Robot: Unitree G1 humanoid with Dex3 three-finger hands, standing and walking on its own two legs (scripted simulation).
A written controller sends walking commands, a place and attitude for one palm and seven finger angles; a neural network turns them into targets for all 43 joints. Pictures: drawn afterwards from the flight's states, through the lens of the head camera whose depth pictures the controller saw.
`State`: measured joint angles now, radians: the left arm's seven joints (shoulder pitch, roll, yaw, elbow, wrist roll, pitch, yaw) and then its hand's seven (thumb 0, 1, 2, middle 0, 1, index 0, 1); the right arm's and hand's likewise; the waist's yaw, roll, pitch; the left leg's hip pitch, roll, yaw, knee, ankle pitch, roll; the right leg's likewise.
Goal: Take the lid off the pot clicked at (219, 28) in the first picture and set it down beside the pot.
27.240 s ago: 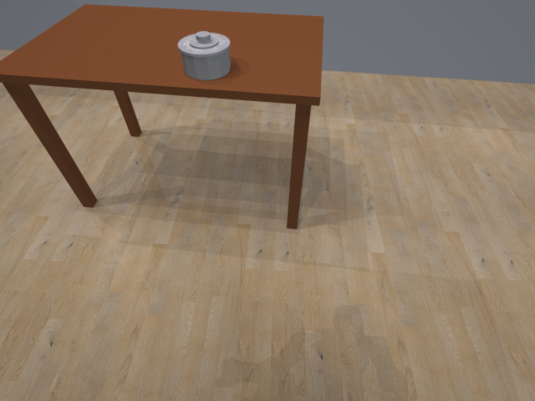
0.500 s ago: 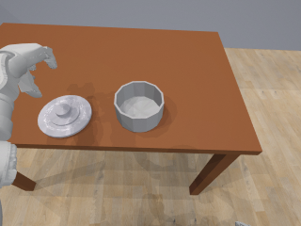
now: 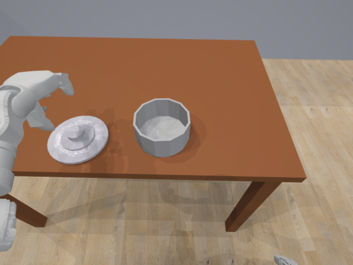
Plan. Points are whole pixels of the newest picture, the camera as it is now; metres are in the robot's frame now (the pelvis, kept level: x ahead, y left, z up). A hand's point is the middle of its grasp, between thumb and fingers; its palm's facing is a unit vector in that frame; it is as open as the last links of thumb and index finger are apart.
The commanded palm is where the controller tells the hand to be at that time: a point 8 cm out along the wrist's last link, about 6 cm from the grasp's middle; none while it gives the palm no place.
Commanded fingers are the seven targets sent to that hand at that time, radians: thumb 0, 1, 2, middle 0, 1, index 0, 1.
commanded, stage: draw the hand back to the body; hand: left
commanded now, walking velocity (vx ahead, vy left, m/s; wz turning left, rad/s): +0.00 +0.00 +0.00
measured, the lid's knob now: (75, 132) +0.45 +0.30 -0.01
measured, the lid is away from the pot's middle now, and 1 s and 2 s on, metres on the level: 0.25 0.25 0.25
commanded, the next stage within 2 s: step back with the hand held close in 1.82 s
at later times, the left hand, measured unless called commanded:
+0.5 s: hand (62, 106) +0.37 +0.23 +0.18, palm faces +0.42 -0.87 -0.27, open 10.2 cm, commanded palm +0.32 +0.27 +0.19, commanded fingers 0.00 0.39 0.77 -0.29 -0.60 -0.29 -0.60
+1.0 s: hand (76, 135) +0.31 +0.19 +0.17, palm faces +0.45 -0.84 -0.30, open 7.9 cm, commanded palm +0.26 +0.22 +0.19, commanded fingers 0.00 0.90 0.90 -0.20 -0.30 -0.20 -0.30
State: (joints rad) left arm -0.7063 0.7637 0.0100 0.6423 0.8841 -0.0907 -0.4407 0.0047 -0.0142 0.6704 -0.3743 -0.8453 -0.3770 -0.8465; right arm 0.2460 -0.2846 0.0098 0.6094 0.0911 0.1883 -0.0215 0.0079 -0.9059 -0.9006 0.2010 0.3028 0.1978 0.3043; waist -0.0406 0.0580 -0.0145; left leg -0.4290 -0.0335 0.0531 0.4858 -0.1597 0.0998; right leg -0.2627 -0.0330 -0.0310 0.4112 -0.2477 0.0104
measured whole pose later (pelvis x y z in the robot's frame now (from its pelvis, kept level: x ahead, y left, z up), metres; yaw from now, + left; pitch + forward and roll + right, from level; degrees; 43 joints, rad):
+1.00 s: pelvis +0.04 -0.09 +0.01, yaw -1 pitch -3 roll +0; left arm 0.08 0.38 0.38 -0.02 -0.12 -0.10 0.08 0.02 0.74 0.86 -0.24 -0.39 -0.24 -0.39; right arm 0.16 -0.27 0.01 0.66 0.04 -0.06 -0.06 0.01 -0.91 -0.90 0.20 0.30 0.20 0.30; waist 0.03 0.06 0.03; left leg -0.15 0.05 0.04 0.41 -0.20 -0.02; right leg 0.00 0.06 -0.02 0.35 -0.30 -0.06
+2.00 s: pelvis +0.01 -0.04 +0.01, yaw -1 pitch -4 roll -2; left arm 0.50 0.36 0.32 -0.50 -0.09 -0.12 0.08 0.02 0.89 0.90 -0.21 -0.30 -0.21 -0.30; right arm 0.17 -0.21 0.05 0.61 0.01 -0.10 -0.06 0.01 -0.90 -0.90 0.20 0.30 0.20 0.30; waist 0.07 0.05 0.04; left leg -0.19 0.01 0.05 0.46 -0.20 0.04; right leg -0.01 0.01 -0.02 0.34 -0.25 0.01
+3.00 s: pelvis -0.11 +0.01 -0.02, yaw -4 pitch +1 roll -5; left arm 0.61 0.44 0.43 -0.73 -0.08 -0.23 0.13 0.02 0.89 0.90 -0.21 -0.30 -0.21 -0.30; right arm 0.19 -0.18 0.00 0.52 0.00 -0.15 -0.03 0.01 -0.90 -0.90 0.20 0.30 0.20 0.30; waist 0.02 0.01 0.06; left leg -0.53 0.05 0.11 0.52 -0.02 0.10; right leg -0.25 0.04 -0.05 0.67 -0.52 0.00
